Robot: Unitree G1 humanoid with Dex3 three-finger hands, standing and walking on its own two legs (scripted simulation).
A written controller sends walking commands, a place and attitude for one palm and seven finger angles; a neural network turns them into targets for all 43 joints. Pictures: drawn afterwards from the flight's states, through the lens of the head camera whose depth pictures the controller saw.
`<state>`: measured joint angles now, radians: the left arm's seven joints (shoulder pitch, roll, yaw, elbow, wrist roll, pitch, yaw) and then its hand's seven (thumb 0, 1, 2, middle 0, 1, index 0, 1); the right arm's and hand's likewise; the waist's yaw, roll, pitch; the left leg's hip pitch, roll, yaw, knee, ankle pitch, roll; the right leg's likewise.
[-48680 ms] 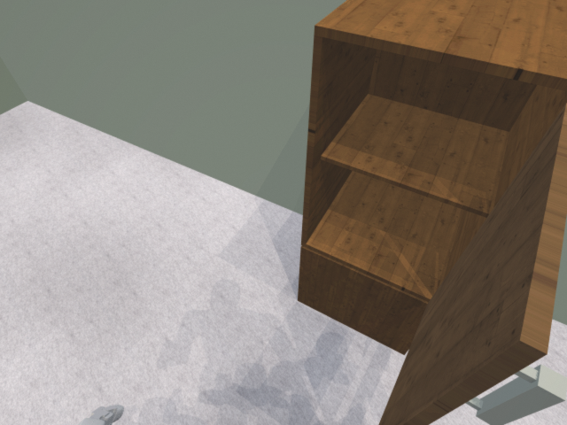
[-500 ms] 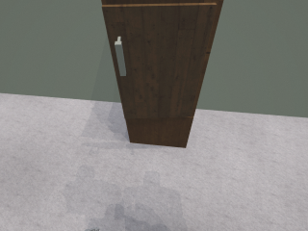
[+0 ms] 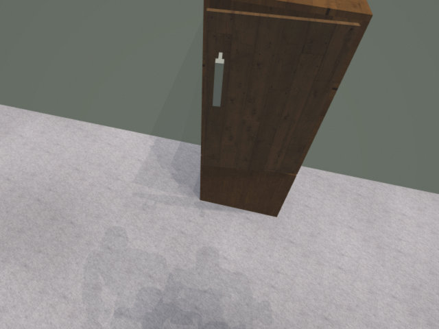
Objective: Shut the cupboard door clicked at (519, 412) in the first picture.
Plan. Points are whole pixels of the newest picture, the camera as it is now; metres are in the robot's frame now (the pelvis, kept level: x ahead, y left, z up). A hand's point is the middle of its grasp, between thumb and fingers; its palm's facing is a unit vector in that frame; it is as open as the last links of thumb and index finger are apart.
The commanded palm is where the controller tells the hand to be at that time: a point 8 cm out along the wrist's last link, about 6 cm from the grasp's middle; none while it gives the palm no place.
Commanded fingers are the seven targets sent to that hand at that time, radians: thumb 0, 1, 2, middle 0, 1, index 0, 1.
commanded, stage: come to a stop and stand still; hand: left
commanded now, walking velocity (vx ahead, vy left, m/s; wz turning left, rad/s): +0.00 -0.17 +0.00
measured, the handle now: (218, 79) +0.74 +0.07 +0.05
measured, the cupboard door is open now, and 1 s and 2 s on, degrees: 9 9 9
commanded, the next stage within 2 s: look again from close up in 0.98 s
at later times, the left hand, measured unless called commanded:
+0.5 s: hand out of the picture -0.03 +0.13 -0.18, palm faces +0.03 -0.99 -0.14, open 7.4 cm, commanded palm none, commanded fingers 0.00 0.90 0.90 -0.20 -0.30 -0.20 -0.30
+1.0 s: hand out of the picture -0.03 +0.17 -0.18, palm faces +0.01 -0.98 -0.18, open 7.4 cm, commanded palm none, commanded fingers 0.00 0.90 0.90 -0.20 -0.30 -0.20 -0.30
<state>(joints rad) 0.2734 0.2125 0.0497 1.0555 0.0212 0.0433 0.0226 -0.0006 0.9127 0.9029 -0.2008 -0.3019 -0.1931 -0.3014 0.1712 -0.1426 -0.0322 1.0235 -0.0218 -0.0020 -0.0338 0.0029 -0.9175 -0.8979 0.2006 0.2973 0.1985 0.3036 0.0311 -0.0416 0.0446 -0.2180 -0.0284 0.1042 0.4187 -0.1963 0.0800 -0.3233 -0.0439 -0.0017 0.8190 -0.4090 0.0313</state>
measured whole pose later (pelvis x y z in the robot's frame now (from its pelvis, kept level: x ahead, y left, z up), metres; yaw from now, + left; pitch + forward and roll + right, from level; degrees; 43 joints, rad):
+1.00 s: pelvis -0.01 +0.01 +0.00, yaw -1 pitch -1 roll +1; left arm 0.31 0.14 0.01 1.14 0.02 0.01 0.05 0.00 0.91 0.90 -0.20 -0.30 -0.19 -0.30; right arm 0.24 -0.14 -0.02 1.16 -0.01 -0.01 -0.04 0.02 -0.93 -0.90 0.20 0.30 0.20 0.30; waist 0.00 -0.03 0.04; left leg -0.21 -0.06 0.13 0.38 -0.17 0.09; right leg -0.09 -0.08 -0.01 0.42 -0.32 0.05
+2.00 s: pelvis +0.01 -0.03 -0.01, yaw -1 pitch +1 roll +0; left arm 0.45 0.11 0.04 1.13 0.03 -0.03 0.02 0.00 0.91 0.90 -0.20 -0.30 -0.19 -0.30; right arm 0.33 -0.13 -0.04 1.16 -0.02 0.00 -0.01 0.01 -0.90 -0.90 0.20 0.30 0.20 0.30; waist 0.01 0.00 0.00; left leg -0.35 0.03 0.09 0.72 -0.38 0.03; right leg -0.10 0.01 -0.05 0.49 -0.40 -0.03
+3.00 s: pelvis +0.32 -0.11 -0.01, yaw +1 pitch -1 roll -1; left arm 0.27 0.17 0.03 1.12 0.01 0.00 0.03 -0.01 0.93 0.90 -0.20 -0.30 -0.19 -0.30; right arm 0.14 -0.13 -0.02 1.07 -0.02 -0.03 -0.03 0.00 -0.91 -0.90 0.20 0.30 0.19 0.30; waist 0.04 -0.05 0.05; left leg -0.27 0.05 0.15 0.58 -0.29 0.05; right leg -0.19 -0.02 -0.16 0.53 -0.31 0.00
